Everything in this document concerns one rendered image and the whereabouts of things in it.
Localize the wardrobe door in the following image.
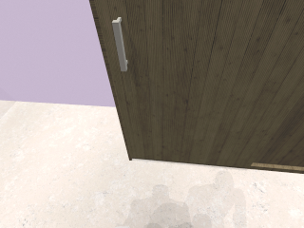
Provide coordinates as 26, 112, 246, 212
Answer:
254, 93, 304, 167
95, 0, 304, 168

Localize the handle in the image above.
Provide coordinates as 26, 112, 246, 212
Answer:
112, 17, 128, 72

